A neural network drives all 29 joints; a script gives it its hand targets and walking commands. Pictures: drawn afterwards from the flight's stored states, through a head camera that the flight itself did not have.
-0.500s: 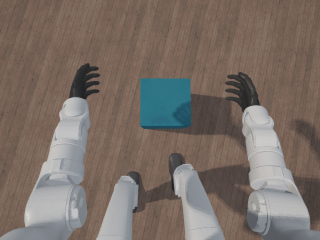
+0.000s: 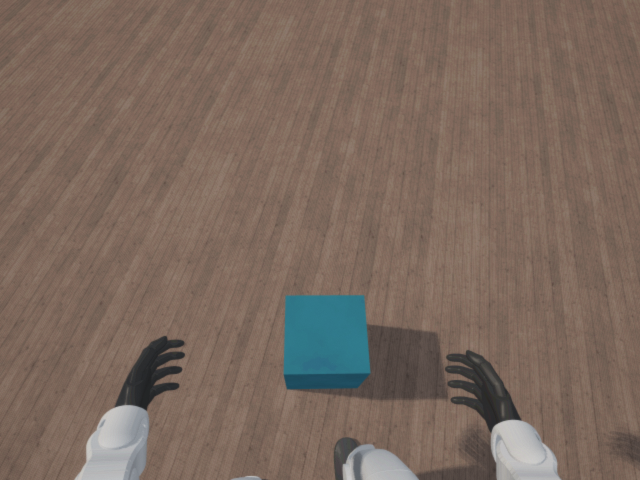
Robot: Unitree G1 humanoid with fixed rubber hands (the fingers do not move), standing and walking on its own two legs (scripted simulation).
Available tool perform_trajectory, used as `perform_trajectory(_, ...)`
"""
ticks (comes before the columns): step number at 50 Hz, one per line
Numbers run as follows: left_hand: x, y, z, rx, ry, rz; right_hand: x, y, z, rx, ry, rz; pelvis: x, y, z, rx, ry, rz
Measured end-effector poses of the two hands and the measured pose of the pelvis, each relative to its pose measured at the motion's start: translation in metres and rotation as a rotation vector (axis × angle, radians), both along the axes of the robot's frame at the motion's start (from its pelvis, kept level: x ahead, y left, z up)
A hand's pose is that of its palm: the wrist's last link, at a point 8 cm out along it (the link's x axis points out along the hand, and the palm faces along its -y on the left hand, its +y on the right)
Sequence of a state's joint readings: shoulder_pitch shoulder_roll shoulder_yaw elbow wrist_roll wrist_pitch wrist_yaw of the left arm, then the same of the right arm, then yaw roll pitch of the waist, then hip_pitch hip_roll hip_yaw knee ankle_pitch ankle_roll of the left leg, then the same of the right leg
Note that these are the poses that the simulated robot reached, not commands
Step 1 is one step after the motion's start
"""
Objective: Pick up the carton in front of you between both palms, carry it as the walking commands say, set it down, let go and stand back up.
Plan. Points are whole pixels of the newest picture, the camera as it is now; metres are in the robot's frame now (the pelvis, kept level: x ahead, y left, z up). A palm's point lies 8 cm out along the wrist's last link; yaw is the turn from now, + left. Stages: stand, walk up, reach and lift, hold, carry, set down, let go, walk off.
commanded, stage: let go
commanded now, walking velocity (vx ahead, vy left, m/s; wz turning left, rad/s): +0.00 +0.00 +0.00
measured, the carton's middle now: (323, 344) +0.41 -0.05 -0.64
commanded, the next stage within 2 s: stand in 0.56 s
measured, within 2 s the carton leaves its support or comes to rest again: neither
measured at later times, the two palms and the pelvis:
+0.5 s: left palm (104, 436) +0.18 +0.24 -0.06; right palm (496, 419) +0.17 -0.22 -0.06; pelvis +0.01 +0.01 +0.01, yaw +0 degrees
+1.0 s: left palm (120, 447) +0.17 +0.25 -0.12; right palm out of the picture +0.10 -0.27 -0.11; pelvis +0.06 +0.00 -0.01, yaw -6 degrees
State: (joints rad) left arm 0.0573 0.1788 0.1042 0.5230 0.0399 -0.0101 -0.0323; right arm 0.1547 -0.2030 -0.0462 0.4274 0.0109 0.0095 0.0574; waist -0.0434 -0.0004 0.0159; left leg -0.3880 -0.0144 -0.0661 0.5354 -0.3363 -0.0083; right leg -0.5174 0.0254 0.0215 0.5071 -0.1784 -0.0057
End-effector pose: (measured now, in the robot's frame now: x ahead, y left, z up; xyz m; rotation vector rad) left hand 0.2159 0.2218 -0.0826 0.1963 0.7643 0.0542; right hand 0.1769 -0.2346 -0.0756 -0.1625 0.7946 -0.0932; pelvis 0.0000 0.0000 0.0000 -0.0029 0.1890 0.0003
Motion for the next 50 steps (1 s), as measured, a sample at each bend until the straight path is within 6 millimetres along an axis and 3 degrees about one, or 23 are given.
perform_trajectory(5, -0.026, 0.015, 0.015, 0.004, 0.005, 0.007, -0.016, 0.009, 0.011, 0.001, 0.003, 0.011, 0.005, 0.009, 0.007, -0.010, -0.104, -0.005)
perform_trajectory(10, -0.041, 0.027, 0.024, 0.006, 0.016, 0.014, -0.016, 0.016, 0.014, 0.006, 0.001, 0.024, 0.007, 0.016, 0.008, -0.016, -0.184, -0.007)
perform_trajectory(22, -0.040, 0.023, 0.027, -0.006, 0.028, 0.016, -0.006, 0.017, 0.014, 0.000, 0.011, 0.032, 0.011, 0.015, 0.008, -0.020, -0.256, 0.000)
perform_trajectory(30, -0.046, 0.020, 0.014, 0.034, 0.033, 0.030, -0.008, -0.003, 0.014, -0.080, 0.009, -0.004, 0.017, 0.009, 0.004, -0.021, -0.219, -0.021)
perform_trajectory(38, -0.073, 0.041, -0.017, 0.105, 0.190, 0.023, -0.048, -0.033, -0.010, -0.150, 0.079, -0.095, 0.037, 0.007, -0.003, -0.028, -0.136, -0.064)
perform_trajectory(50, -0.050, 0.027, -0.039, 0.098, 0.244, -0.022, -0.081, -0.033, -0.036, -0.131, 0.209, -0.192, 0.057, 0.005, -0.014, -0.019, -0.112, -0.108)
